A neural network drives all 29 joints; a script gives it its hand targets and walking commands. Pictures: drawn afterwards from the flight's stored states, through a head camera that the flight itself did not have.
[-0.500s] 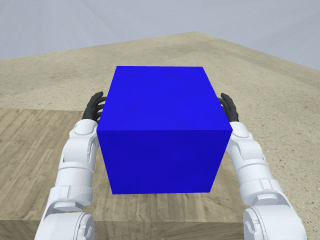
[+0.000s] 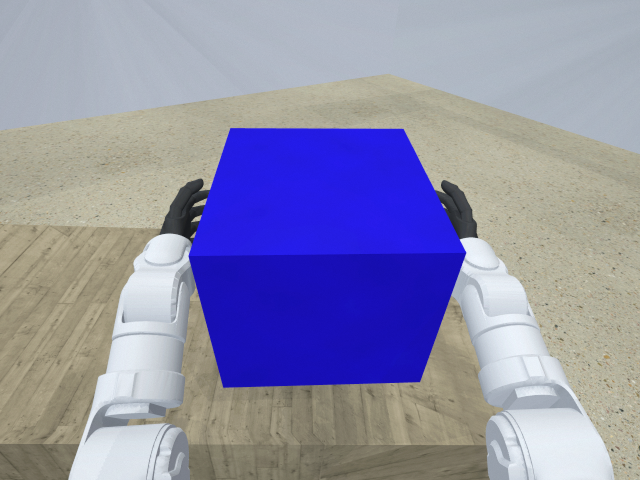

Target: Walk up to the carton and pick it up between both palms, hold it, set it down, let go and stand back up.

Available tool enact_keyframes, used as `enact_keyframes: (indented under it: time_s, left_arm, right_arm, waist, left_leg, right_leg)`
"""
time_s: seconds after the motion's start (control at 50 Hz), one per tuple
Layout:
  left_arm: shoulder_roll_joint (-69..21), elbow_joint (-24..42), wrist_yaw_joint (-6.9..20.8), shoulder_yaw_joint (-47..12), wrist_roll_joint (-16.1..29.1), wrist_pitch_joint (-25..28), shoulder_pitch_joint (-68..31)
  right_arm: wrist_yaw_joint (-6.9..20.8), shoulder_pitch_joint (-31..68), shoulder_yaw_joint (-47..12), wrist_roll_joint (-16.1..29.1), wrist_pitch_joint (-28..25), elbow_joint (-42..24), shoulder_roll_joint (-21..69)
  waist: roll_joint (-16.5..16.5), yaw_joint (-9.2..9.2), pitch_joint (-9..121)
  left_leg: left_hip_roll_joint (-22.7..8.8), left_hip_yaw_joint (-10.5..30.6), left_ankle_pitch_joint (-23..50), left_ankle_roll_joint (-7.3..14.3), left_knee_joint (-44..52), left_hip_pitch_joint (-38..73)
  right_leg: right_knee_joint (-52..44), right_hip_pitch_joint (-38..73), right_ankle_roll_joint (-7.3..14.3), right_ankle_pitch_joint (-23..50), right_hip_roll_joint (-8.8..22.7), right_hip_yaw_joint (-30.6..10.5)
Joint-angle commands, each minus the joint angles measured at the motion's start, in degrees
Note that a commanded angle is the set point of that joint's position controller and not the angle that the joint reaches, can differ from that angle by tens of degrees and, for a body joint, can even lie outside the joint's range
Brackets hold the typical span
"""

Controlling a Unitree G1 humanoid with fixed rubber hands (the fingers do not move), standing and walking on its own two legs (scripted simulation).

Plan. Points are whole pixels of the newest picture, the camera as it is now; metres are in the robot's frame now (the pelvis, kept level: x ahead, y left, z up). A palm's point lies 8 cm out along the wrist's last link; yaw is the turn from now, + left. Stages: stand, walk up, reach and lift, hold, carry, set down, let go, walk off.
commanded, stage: hold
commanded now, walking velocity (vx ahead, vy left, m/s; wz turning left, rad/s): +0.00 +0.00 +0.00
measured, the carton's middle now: (320, 248) +0.41 +0.00 +0.14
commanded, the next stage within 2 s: none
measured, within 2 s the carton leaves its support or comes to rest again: neither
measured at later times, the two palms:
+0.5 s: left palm (179, 237) +0.36 +0.18 +0.19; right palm (459, 239) +0.37 -0.17 +0.19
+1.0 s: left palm (183, 235) +0.36 +0.18 +0.19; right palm (462, 240) +0.37 -0.18 +0.19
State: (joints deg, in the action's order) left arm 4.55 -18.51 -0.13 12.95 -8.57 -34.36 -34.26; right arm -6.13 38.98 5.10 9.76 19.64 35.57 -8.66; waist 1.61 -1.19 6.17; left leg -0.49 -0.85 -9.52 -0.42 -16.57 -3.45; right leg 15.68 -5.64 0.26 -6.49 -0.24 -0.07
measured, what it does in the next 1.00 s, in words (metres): stands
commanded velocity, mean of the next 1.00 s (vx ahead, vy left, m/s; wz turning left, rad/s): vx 0.00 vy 0.00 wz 0.00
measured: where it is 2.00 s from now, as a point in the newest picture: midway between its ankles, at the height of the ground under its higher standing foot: outside the picture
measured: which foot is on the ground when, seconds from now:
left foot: down 0.00-1.00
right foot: down 0.00-1.00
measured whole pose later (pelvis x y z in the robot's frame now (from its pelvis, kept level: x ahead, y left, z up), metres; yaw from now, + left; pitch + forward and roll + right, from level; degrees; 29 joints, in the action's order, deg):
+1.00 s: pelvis +0.00 +0.00 +0.00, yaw +0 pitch -3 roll +0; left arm 4.6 -16.3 0.8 13.1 -9.9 -36.0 -34.3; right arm -6.1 39.3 5.1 9.8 20.4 34.3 -8.7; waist 1.3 -2.1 5.8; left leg -0.4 -0.8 -9.4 -0.4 -16.0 -3.3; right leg 15.5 -5.6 0.3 -6.5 -0.2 -0.1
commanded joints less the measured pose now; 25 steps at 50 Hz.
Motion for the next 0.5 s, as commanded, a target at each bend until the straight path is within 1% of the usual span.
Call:
enact_keyframes:
  time_s: [0.0, 0.02, 0.04, 0.06, 0.08, 0.1, 0.12, 0.14, 0.16, 0.18, 0.2, 0.22, 0.24, 0.26, 0.28, 0.3, 0.32, 0.34, 0.36, 0.38, 0.4, 0.42, 0.44, 0.46, 0.48]
  left_arm:
    - [-33.57, 11.24, 9.76, -20.01, 4.42, 1.34, -39.38]
    - [-35.35, 10.85, 9.88, -21.32, 5.0, 1.45, -38.67]
    - [-35.45, 14.8, 9.62, -22.8, 6.47, 1.92, -39.74]
    - [-35.35, 11.34, 9.6, -20.52, 4.89, 1.32, -36.11]
    - [-34.03, 14.2, 9.82, -20.51, 4.96, 1.9, -38.2]
    - [-33.61, 12.02, 9.8, -19.64, 3.78, 1.15, -37.26]
    - [-34.58, 12.97, 9.92, -20.99, 4.51, 0.83, -34.71]
    - [-34.63, 13.57, 9.33, -20.45, 4.44, 1.18, -36.48]
    - [-34.7, 12.46, 9.36, -20.43, 4.39, 1.15, -37.36]
    - [-36.23, 17.36, 8.92, -22.62, 5.46, 2.0, -36.62]
    - [-35.57, 14.38, 9.22, -22.41, 5.27, 1.01, -35.43]
    - [-35.07, 16.09, 9.2, -22.2, 5.46, 1.54, -39.45]
    - [-32.6, 12.3, 9.5, -19.33, 3.3, 0.65, -35.82]
    - [-33.13, 11.94, 10.07, -19.28, 3.48, 0.47, -36.41]
    - [-32.83, 10.13, 10.19, -18.64, 3.62, 0.6, -36.35]
    - [-34.16, 9.14, 10.16, -18.26, 2.84, 0.6, -35.06]
    - [-34.25, 12.12, 10.04, -20.02, 4.08, 0.89, -35.74]
    - [-32.92, 10.99, 10.15, -18.53, 3.32, 0.36, -34.52]
    - [-34.26, 12.68, 10.11, -19.87, 4.66, 1.13, -37.46]
    - [-32.65, 10.36, 10.25, -18.82, 3.99, 0.63, -35.59]
    - [-34.87, 11.36, 10.17, -21.18, 4.43, 0.96, -36.91]
    - [-35.03, 14.4, 10.34, -21.87, 4.71, 0.74, -36.35]
    - [-33.25, 14.26, 10.32, -19.66, 3.83, 0.86, -36.88]
    - [-34.01, 14.03, 10.24, -21.14, 4.3, 0.79, -37.79]
    - [-32.89, 12.28, 10.54, -18.86, 3.26, 0.55, -36.15]
  right_arm:
    - [7.41, 39.73, -18.06, 4.49, -1.65, -15.37, 34.96]
    - [7.5, 41.97, -17.94, 4.19, -1.95, -17.44, 34.8]
    - [7.54, 40.74, -19.21, 5.03, -2.0, -18.31, 36.08]
    - [7.41, 39.21, -18.81, 5.28, -1.7, -18.39, 34.34]
    - [7.15, 39.34, -19.15, 5.16, -1.86, -18.48, 35.62]
    - [7.18, 38.75, -18.97, 4.79, -1.34, -17.08, 34.32]
    - [7.28, 40.02, -20.46, 6.62, -2.04, -20.67, 34.44]
    - [7.24, 41.89, -20.57, 6.13, -1.97, -21.27, 34.96]
    - [7.42, 41.67, -21.0, 6.35, -1.87, -19.72, 34.92]
    - [7.29, 40.08, -22.03, 7.15, -2.18, -22.2, 36.54]
    - [6.97, 37.79, -19.75, 6.39, -1.5, -18.83, 34.29]
    - [7.25, 38.09, -18.74, 5.5, -1.41, -18.45, 34.73]
    - [7.04, 38.28, -19.28, 5.31, -0.94, -17.1, 34.27]
    - [7.01, 39.91, -18.71, 5.49, -1.24, -18.57, 33.98]
    - [7.1, 39.57, -18.64, 4.79, -1.1, -17.12, 34.41]
    - [7.21, 40.37, -18.82, 4.8, -1.58, -18.77, 34.78]
    - [7.19, 41.47, -19.26, 5.56, -2.01, -20.63, 34.85]
    - [7.01, 39.15, -18.55, 4.86, -1.33, -18.16, 33.42]
    - [7.1, 41.24, -19.87, 5.05, -1.77, -19.95, 36.16]
    - [7.02, 39.29, -18.52, 4.04, -1.13, -17.09, 33.79]
    - [7.22, 39.95, -18.98, 4.99, -1.48, -17.67, 35.09]
    - [7.15, 39.04, -19.24, 5.72, -1.69, -19.72, 34.63]
    - [7.22, 36.46, -18.68, 5.58, -0.73, -15.61, 34.61]
    - [7.38, 38.98, -19.1, 5.66, -1.3, -17.99, 34.33]
    - [7.36, 37.15, -18.8, 4.81, -0.71, -15.42, 34.41]
  waist:
    - [-2.21, -3.2, 9.11]
    - [-2.48, -3.78, 10.77]
    - [-2.57, -4.09, 13.08]
    - [-1.92, -3.04, 11.73]
    - [-0.95, -2.72, 12.9]
    - [-2.13, -2.51, 10.33]
    - [-1.75, -2.63, 12.69]
    - [-1.09, -2.05, 12.26]
    - [-2.11, -1.91, 10.81]
    - [-1.39, -2.37, 15.56]
    - [-3.52, -3.49, 12.37]
    - [-3.85, -3.88, 12.4]
    - [-1.33, -2.02, 10.8]
    - [-1.48, -2.96, 9.04]
    - [-0.53, -2.54, 9.55]
    - [-1.28, -1.56, 8.86]
    - [-0.1, -2.04, 13.35]
    - [-0.85, -2.19, 9.2]
    - [0.44, -2.68, 13.49]
    - [-0.33, -3.18, 9.31]
    - [-2.52, -3.71, 10.99]
    - [-3.45, -4.02, 12.59]
    - [-3.26, -3.26, 10.19]
    - [-3.13, -3.23, 10.87]
    - [-1.07, -3.1, 10.3]
  left_leg:
    - [3.7, 1.23, 3.19, 0.03, 3.7, -4.4]
    - [3.4, 1.44, 4.02, -0.64, 3.52, -3.56]
    - [3.36, 1.73, 7.81, -0.8, 2.66, -2.49]
    - [3.54, 1.83, 7.23, -0.92, 2.99, -2.54]
    - [3.59, 1.5, 8.59, -0.44, 2.67, -1.96]
    - [3.8, 1.35, 8.01, -0.74, 3.01, -2.98]
    - [3.61, 2.06, 11.65, -0.74, 2.07, -1.63]
    - [3.37, 1.98, 10.31, -0.98, 2.14, -1.69]
    - [3.51, 1.63, 10.71, -0.74, 2.1, -1.71]
    - [3.29, 2.14, 14.66, -1.19, 0.94, -0.53]
    - [3.03, 2.32, 13.05, -1.74, 1.5, 0.02]
    - [3.36, 1.85, 9.55, -1.54, 2.02, -1.44]
    - [3.61, 1.66, 7.24, -0.53, 2.6, -2.32]
    - [3.3, 1.52, 8.27, -0.19, 2.76, -2.69]
    - [3.53, 1.5, 5.87, 0.14, 3.04, -3.41]
    - [3.57, 1.3, 6.07, -0.19, 3.45, -4.6]
    - [3.26, 2.04, 8.31, -0.36, 3.12, -1.97]
    - [3.72, 1.26, 5.39, 0.01, 3.6, -3.92]
    - [3.56, 1.26, 5.52, 0.12, 3.47, -3.2]
    - [3.44, 1.32, 5.34, 0.0, 3.76, -3.75]
    - [3.45, 1.74, 6.82, -0.64, 3.43, -2.79]
    - [3.52, 1.33, 10.1, -0.91, 2.61, -1.49]
    - [3.54, 1.52, 8.83, -0.97, 3.1, -2.14]
    - [3.49, 1.35, 9.17, -0.99, 2.77, -1.77]
    - [3.59, 1.35, 7.85, -0.5, 2.95, -2.16]
  right_leg:
    - [-1.54, 11.22, -0.56, 3.52, -1.56, 1.51]
    - [-1.94, 11.11, -0.09, 3.2, -2.1, 1.81]
    - [-1.25, 12.44, -0.02, 7.11, -2.32, 1.65]
    - [-1.89, 12.33, -0.01, 6.04, -2.55, 1.77]
    - [-1.56, 13.1, -0.39, 8.36, -2.0, 1.17]
    - [-1.8, 12.28, -0.45, 6.72, -1.98, 1.98]
    - [-1.34, 14.3, -0.06, 10.04, -2.4, 1.41]
    - [-1.52, 13.26, -0.36, 7.98, -2.59, 1.72]
    - [-1.72, 11.78, 0.05, 7.51, -2.67, 1.54]
    - [-0.77, 14.81, -0.39, 11.97, -3.14, 1.73]
    - [-1.44, 12.9, 0.2, 9.94, -2.73, 1.76]
    - [-1.64, 12.44, 0.27, 7.64, -2.14, 1.39]
    - [-1.9, 12.99, -0.28, 6.56, -1.95, 1.01]
    - [-1.97, 12.45, -0.29, 6.74, -1.67, 1.12]
    - [-2.13, 12.99, -0.57, 5.33, -1.77, 1.37]
    - [-1.99, 13.22, -0.35, 4.88, -2.11, 1.81]
    - [-1.66, 14.4, -0.16, 7.62, -2.39, 1.52]
    - [-2.3, 13.29, -0.56, 4.95, -1.77, 1.7]
    - [-1.9, 13.66, -0.49, 5.27, -2.09, 1.66]
    - [-2.26, 13.14, -0.43, 5.49, -1.83, 1.71]
    - [-1.82, 12.94, -0.13, 7.07, -2.1, 1.71]
    - [-1.34, 13.38, -0.33, 9.65, -2.03, 1.71]
    - [-1.61, 13.28, -0.13, 7.21, -2.16, 1.61]
    - [-1.56, 12.99, -0.26, 7.37, -2.02, 1.46]
    - [-2.16, 14.2, -0.45, 7.08, -1.93, 1.3]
